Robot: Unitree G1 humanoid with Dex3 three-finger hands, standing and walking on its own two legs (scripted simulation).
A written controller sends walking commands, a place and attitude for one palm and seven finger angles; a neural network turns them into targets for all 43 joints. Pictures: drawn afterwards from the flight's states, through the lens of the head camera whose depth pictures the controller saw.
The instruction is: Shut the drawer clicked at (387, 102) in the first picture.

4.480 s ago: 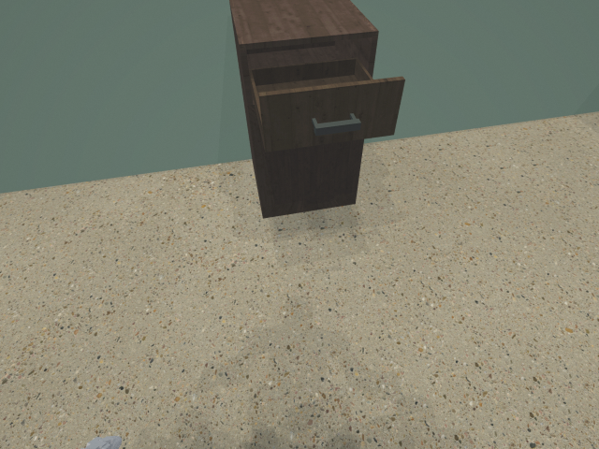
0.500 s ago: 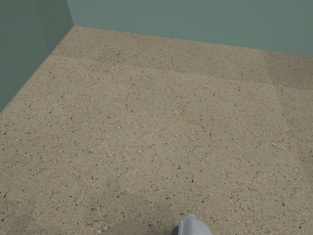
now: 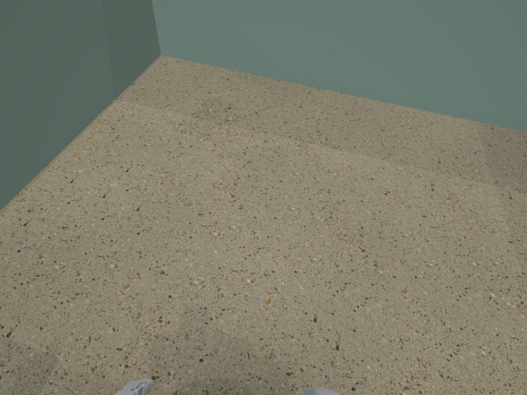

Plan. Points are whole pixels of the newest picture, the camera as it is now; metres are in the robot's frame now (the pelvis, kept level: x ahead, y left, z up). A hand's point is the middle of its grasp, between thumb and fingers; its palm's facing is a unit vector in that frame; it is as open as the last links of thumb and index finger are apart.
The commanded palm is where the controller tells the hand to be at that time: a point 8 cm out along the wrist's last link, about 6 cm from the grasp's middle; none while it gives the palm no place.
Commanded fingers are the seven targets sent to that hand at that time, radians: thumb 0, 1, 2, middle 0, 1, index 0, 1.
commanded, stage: turn to face it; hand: left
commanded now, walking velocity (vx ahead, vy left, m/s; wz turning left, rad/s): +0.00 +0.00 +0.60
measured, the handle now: out of the picture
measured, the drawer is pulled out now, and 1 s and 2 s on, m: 0.29 0.29 0.29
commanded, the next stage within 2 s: none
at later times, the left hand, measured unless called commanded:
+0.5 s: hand out of the picture -0.01 +0.15 -0.13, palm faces +0.34 -0.89 -0.29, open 7.4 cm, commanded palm none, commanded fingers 0.00 0.90 0.90 -0.20 -0.30 -0.20 -0.30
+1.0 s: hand out of the picture -0.14 +0.19 -0.15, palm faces +0.63 -0.73 -0.25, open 7.4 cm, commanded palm none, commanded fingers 0.00 0.90 0.90 -0.20 -0.30 -0.20 -0.30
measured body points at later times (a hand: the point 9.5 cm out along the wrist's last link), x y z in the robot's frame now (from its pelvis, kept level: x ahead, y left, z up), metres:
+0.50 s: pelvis -0.01 -0.06 +0.02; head +0.01 -0.08 +0.47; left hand -0.02 +0.20 -0.11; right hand +0.16 -0.30 -0.12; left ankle -0.04 +0.07 -0.64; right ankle +0.03 -0.17 -0.72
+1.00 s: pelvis -0.05 -0.03 +0.02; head -0.04 +0.01 +0.47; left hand -0.17 +0.23 -0.13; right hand +0.17 -0.17 -0.11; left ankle -0.10 +0.05 -0.72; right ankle +0.04 -0.17 -0.64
